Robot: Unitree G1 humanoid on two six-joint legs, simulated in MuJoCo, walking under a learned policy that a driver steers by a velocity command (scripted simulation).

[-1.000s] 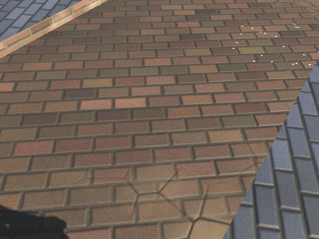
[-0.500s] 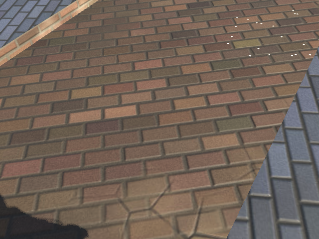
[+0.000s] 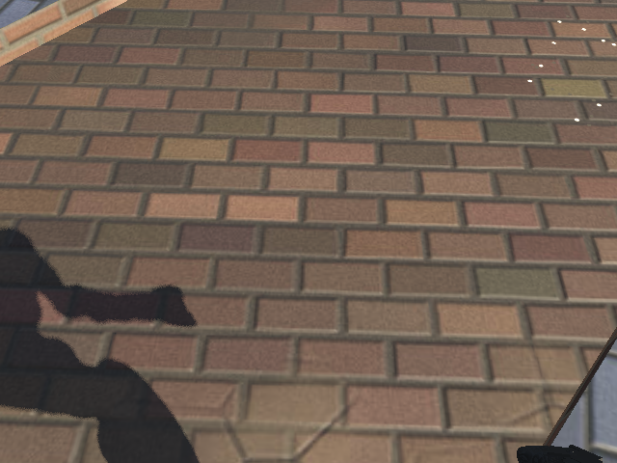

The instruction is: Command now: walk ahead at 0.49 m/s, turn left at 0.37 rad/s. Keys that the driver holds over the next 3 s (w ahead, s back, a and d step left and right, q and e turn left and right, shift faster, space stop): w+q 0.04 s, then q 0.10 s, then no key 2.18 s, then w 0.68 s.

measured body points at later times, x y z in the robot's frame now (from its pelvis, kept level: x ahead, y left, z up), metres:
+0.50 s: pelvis +0.28 -0.03 -0.04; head +0.31 -0.03 +0.40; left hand +0.43 +0.24 -0.13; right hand +0.36 -0.29 -0.19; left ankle +0.14 +0.09 -0.72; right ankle +0.42 -0.10 -0.77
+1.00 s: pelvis +0.36 +0.01 -0.03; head +0.37 +0.02 +0.42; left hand +0.41 +0.27 -0.17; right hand +0.43 -0.23 -0.18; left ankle +0.29 +0.12 -0.77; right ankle +0.43 -0.11 -0.77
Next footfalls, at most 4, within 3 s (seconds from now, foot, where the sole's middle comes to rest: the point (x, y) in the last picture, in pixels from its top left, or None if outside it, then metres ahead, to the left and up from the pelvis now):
0.02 left None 0.16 0.08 -0.80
0.40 right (389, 458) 0.46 -0.10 -0.80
0.70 left None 0.33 0.13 -0.80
2.62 right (387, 431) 0.52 -0.09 -0.80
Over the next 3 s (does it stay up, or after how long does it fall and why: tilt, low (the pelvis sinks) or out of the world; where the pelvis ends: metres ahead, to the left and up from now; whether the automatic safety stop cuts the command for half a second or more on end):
stays up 0.60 0.02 -0.03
